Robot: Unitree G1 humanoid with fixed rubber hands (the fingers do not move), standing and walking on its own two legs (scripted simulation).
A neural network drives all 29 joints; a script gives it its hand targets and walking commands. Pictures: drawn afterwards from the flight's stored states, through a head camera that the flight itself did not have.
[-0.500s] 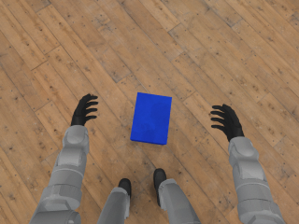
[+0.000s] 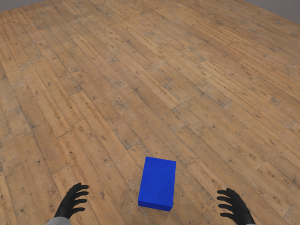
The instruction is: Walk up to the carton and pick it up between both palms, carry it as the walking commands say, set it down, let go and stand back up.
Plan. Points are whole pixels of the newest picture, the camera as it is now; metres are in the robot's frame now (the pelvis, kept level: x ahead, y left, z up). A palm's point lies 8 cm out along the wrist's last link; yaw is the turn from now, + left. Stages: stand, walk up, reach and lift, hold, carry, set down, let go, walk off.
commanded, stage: let go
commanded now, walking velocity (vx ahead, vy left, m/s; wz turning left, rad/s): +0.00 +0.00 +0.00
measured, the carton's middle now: (157, 183) +0.42 -0.06 -0.70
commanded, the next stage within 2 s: stand in 0.50 s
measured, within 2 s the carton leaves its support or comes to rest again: neither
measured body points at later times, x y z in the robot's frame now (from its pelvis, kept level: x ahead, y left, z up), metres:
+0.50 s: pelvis +0.00 +0.00 +0.00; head +0.00 +0.00 +0.45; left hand +0.18 +0.23 -0.08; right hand +0.17 -0.24 -0.08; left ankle -0.04 +0.10 -0.74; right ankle +0.00 -0.11 -0.74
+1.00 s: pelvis +0.06 -0.02 -0.02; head +0.06 -0.03 +0.43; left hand +0.17 +0.23 -0.13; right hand +0.12 -0.29 -0.13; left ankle -0.04 +0.10 -0.74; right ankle +0.00 -0.11 -0.74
